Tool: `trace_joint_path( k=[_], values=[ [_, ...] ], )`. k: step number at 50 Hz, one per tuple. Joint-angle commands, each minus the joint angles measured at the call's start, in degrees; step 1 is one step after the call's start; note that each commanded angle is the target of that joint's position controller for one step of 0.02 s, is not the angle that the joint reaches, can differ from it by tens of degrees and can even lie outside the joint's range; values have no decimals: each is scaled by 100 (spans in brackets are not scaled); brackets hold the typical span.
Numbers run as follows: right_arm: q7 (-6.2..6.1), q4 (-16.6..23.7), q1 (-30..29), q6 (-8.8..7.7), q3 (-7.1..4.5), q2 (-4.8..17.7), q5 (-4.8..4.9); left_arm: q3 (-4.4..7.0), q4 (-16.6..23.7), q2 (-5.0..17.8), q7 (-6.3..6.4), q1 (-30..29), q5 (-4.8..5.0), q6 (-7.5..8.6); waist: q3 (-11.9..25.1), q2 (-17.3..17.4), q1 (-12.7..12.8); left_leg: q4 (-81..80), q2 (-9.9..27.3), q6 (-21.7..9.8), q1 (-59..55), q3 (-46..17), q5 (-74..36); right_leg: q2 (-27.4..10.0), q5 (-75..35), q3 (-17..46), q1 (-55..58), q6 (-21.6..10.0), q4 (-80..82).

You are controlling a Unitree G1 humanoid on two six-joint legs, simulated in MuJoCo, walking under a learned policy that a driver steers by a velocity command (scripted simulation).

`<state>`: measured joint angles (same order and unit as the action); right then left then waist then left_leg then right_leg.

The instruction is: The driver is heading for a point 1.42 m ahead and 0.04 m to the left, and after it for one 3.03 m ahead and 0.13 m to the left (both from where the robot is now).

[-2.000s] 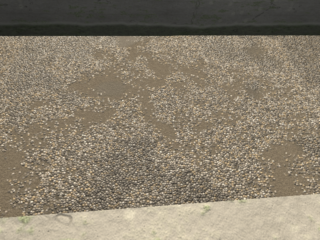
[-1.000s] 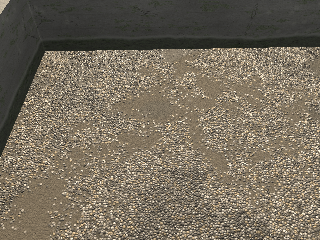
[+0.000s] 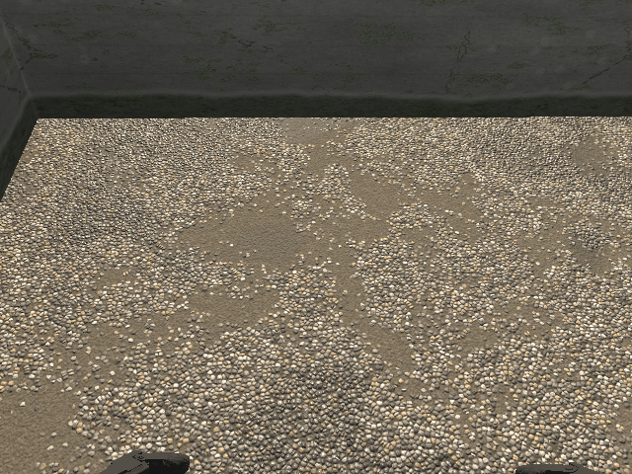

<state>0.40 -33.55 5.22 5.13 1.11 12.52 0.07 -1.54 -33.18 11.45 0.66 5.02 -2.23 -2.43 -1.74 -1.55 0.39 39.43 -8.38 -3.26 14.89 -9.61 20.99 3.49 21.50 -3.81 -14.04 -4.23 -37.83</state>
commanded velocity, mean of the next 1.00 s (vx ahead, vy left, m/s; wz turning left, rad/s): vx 0.50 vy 0.00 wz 0.31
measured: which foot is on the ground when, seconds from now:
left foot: down 0.00-1.00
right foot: down 0.00-1.00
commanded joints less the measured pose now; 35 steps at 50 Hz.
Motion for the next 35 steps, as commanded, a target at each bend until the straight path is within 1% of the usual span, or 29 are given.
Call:
trace_joint_path(
  k=[1, 3, 11, 17, 20, 23, 29, 33, 35],
  values=[
    [-61, 559, -427, -40, -164, 513, 13, 138, 603, 394, 13, -520, -6, 141, 671, 207, -91, -568, 514, -157, 684, -621, -1754, -594, -2190, 424, 1003, 351, 234],
    [-66, 524, -396, -37, -182, 549, 35, 158, 615, 393, 23, -508, -20, 135, 677, 196, -95, -586, 538, -203, 791, -763, -1818, -572, -2065, 316, 1098, 379, 222],
    [-60, 563, -312, 4, -219, 616, 61, 240, 626, 420, 13, -514, -24, 117, 743, 209, -179, -619, 483, -256, 1311, -1108, -1873, -662, -1939, 97, 1432, 349, 123],
    [-57, 555, -119, 8, -242, 647, 75, 301, 625, 415, -13, -596, -9, 63, 701, 267, -234, -813, 439, -292, 1709, -1451, -1713, -621, -1404, -29, 1593, 354, 47],
    [-58, 540, -88, -17, -197, 564, 50, 280, 613, 303, -30, -619, -13, 69, 688, 352, -211, -1064, 458, -280, 1817, -1578, -1476, -575, -961, -81, 1653, 355, 97],
    [-54, 512, -62, -43, -158, 505, 33, 263, 580, 252, -41, -602, -13, 90, 631, 372, -173, -1291, 464, -263, 1907, -1637, -1141, -565, -662, -105, 1735, 360, 203],
    [-41, 464, -10, -113, -96, 364, 30, 226, 498, 219, -50, -466, -14, 121, 518, 151, -84, -1354, 404, -194, 2076, -1328, -372, -845, -464, -23, 1840, 302, 505],
    [-35, 446, 10, -155, -65, 273, 16, 201, 479, 268, -34, -431, 2, 126, 377, -36, -85, -1062, 294, -113, 1963, -889, -364, -1096, -266, 80, 1512, 225, 811],
    [-39, 428, 33, -162, -57, 246, -3, 189, 483, 285, -27, -436, 13, 126, 331, -52, -110, -940, 263, -78, 1821, -717, -415, -1163, -116, 92, 1287, 194, 930]
  ],
)
Keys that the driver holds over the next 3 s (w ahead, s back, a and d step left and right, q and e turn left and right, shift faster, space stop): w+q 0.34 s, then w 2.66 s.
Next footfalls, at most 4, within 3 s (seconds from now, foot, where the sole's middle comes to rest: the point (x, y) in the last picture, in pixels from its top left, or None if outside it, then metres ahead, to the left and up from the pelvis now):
none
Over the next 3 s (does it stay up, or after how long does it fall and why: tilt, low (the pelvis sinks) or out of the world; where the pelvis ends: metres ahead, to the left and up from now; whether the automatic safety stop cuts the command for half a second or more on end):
stays up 0.01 -0.02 0.00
